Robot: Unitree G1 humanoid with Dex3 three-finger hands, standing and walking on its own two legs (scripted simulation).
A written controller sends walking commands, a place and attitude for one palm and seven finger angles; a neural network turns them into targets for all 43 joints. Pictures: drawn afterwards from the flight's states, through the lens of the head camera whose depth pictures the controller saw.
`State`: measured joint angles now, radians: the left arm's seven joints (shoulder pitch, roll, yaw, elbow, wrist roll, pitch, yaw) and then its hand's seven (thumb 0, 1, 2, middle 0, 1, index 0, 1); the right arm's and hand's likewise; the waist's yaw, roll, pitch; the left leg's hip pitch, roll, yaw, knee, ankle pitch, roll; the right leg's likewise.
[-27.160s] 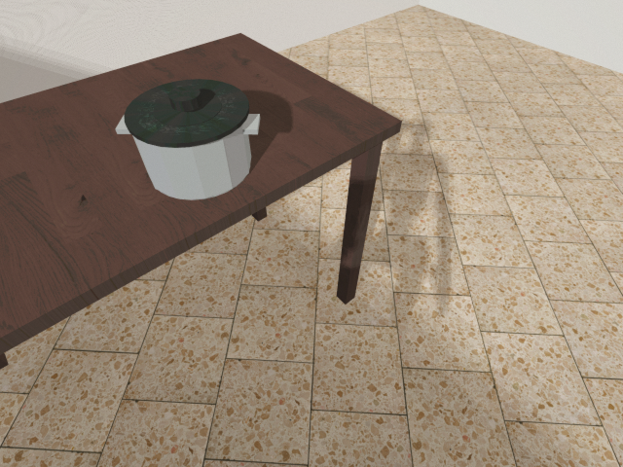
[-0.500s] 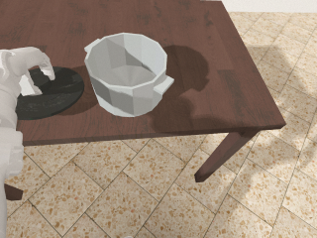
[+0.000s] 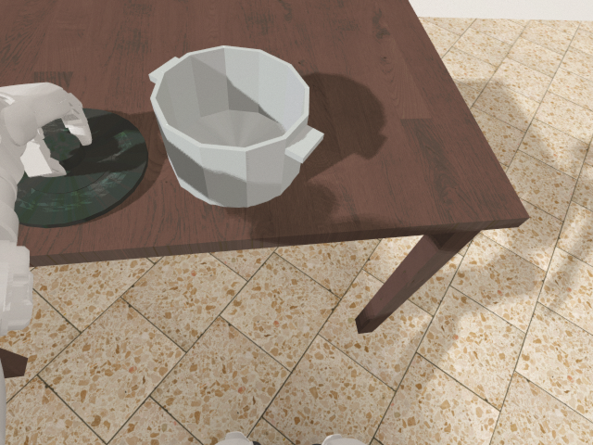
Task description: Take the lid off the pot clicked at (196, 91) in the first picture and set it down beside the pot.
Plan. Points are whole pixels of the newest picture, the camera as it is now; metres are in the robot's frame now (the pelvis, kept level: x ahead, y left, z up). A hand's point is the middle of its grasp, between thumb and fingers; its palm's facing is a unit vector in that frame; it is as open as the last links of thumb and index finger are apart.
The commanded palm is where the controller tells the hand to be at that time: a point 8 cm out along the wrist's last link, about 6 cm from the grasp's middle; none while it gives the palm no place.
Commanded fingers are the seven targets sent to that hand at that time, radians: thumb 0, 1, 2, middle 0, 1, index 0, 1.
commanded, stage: open the fingers wide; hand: left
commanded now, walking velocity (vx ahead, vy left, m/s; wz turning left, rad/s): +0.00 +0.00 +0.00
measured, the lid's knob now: (61, 151) +0.51 +0.29 +0.06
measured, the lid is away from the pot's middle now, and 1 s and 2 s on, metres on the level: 0.24 0.24 0.24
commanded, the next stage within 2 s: raise the empty hand in 1.02 s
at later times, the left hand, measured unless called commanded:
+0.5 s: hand (44, 154) +0.48 +0.29 +0.09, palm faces -0.43 -0.11 -0.90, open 8.7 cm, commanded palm +0.51 +0.28 +0.14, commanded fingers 0.00 0.12 0.79 -0.48 -0.88 -0.46 -0.86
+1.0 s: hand (40, 158) +0.48 +0.29 +0.09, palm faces -0.42 -0.10 -0.90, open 11.0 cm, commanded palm +0.50 +0.28 +0.14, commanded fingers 0.00 -0.05 0.73 -0.38 -0.79 -0.38 -0.79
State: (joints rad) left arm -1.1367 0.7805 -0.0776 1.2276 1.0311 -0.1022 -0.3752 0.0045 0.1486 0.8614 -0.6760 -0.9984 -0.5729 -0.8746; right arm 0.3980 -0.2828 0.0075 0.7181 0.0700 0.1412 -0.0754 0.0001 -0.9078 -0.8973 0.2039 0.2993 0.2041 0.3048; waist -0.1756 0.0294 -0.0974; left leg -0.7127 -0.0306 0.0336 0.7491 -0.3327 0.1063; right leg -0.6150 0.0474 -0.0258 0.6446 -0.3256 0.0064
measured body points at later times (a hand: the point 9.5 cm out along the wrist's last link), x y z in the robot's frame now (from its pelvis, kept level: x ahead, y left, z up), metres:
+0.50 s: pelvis +0.00 -0.01 +0.00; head +0.09 +0.02 +0.44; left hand +0.50 +0.29 +0.14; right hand -0.01 -0.29 -0.11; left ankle +0.01 +0.04 -0.71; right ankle -0.02 -0.14 -0.71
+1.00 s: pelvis +0.00 -0.01 +0.00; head +0.09 +0.01 +0.44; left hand +0.49 +0.29 +0.14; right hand +0.02 -0.28 -0.12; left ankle +0.01 +0.04 -0.71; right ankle -0.02 -0.14 -0.71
